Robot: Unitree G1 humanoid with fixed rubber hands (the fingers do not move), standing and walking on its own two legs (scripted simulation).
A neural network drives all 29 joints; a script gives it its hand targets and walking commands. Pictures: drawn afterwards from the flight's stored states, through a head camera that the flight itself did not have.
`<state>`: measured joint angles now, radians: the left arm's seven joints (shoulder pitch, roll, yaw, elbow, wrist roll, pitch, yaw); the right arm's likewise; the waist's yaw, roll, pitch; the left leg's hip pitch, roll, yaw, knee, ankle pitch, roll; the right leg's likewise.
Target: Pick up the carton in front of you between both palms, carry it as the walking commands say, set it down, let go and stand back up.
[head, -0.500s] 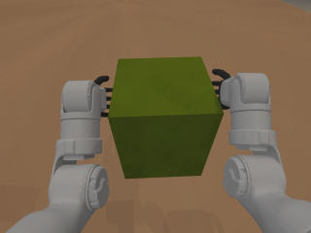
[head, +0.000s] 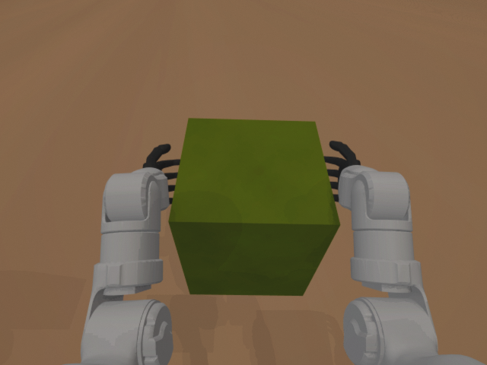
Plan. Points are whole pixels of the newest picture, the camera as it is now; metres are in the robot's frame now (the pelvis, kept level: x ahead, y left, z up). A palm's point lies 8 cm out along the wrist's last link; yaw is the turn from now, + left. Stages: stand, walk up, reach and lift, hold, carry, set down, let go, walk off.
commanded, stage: carry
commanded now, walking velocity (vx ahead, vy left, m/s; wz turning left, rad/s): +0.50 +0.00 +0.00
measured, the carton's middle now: (249, 212) +0.36 +0.00 +0.04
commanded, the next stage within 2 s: none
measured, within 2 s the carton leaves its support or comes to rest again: neither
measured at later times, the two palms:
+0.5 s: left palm (158, 123) +0.56 +0.18 +0.08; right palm (302, 119) +0.55 -0.12 +0.09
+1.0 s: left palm (184, 65) +0.78 +0.15 +0.09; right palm (301, 63) +0.78 -0.15 +0.09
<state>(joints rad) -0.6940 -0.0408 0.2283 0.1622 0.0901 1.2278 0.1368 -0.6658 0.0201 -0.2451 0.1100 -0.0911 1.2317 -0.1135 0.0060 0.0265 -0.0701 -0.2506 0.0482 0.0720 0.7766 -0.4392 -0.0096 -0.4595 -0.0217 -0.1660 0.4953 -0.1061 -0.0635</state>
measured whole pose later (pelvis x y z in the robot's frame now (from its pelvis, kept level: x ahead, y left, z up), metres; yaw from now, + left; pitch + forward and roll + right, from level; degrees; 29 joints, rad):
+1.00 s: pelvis +0.51 +0.00 +0.01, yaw +0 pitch +3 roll +0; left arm -0.18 -0.14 0.11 -0.25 0.12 1.23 0.09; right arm -0.20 0.14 -0.14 -0.27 -0.14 1.24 -0.08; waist 0.01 0.04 -0.11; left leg -0.16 0.07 0.11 0.47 -0.33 -0.04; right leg -0.36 -0.04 -0.23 0.43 -0.12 -0.06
